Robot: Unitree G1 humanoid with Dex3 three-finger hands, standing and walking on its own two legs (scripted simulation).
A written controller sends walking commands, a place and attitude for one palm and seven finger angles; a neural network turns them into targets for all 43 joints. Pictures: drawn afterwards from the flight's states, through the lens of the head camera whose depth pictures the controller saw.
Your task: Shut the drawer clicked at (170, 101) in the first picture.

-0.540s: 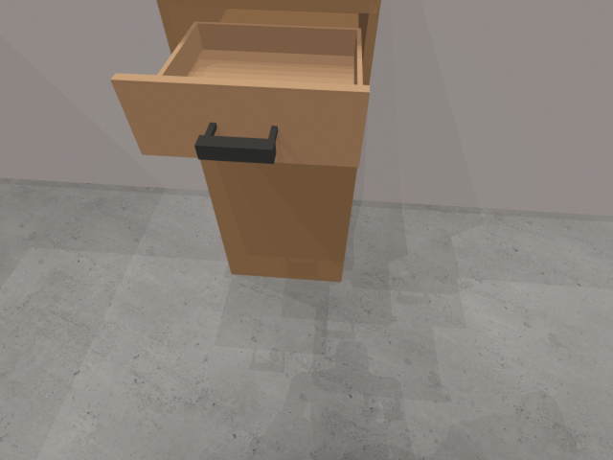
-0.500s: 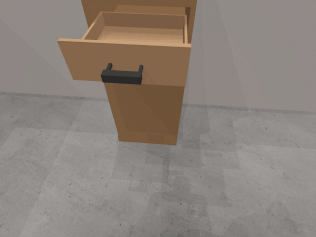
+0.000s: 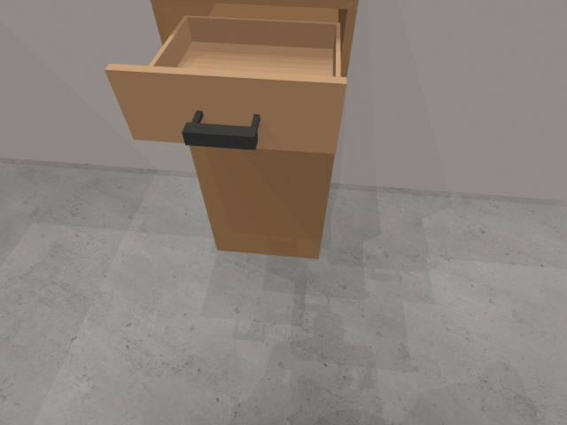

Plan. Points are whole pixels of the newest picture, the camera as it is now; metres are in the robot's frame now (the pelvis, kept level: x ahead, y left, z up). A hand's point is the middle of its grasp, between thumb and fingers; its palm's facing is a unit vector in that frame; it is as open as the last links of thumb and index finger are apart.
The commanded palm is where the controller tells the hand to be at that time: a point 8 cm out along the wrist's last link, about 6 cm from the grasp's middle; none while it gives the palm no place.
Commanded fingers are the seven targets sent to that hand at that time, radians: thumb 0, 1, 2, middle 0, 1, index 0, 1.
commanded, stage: look at it before walking up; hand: left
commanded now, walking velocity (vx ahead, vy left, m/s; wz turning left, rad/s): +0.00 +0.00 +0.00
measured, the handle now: (224, 127) +0.54 +0.13 +0.12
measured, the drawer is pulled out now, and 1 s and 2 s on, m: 0.28 0.28 0.28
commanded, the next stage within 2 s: take the last steps up to it in 0.30 s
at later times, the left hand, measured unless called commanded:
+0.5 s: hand out of the picture +0.00 +0.17 -0.18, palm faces +0.03 -0.98 -0.19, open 7.4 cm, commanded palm none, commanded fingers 0.00 0.90 0.90 -0.20 -0.30 -0.20 -0.30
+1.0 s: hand (198, 411) +0.17 +0.16 -0.18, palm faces -0.01 -0.97 -0.23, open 7.3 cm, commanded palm none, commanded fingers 0.00 0.90 0.90 -0.20 -0.30 -0.20 -0.30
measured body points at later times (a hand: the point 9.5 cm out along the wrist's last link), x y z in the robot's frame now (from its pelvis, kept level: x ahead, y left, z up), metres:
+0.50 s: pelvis +0.00 +0.00 +0.00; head +0.03 -0.01 +0.45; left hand +0.00 +0.22 -0.16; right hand +0.00 -0.22 -0.16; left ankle +0.01 +0.13 -0.74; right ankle -0.03 -0.09 -0.74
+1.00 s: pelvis +0.10 -0.04 -0.02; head +0.15 -0.06 +0.43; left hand +0.17 +0.21 -0.16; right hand -0.02 -0.23 -0.18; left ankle +0.02 +0.12 -0.74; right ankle +0.13 -0.14 -0.75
